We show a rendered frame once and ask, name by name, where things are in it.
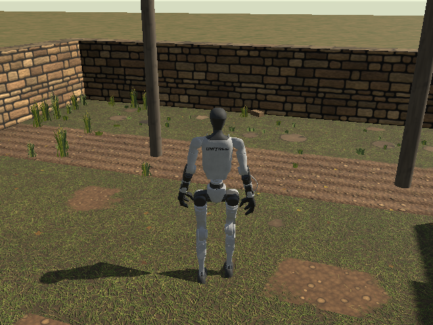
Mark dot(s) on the robot right upper arm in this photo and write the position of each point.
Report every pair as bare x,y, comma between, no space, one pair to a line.
241,155

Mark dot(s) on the robot right forearm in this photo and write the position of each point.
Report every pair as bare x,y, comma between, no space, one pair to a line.
248,184

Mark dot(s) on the right robot thigh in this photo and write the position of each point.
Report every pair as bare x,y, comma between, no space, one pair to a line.
231,200

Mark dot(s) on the right robot hand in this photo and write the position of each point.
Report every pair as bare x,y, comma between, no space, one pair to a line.
250,205

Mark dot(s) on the right robot shin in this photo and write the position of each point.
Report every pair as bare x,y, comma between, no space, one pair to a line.
229,246

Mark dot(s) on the left robot hand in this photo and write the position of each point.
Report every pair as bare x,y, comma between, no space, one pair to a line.
182,197

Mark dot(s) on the robot left forearm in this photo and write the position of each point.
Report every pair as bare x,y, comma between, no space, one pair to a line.
185,181

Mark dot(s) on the robot left upper arm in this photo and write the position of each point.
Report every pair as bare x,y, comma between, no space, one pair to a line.
193,154

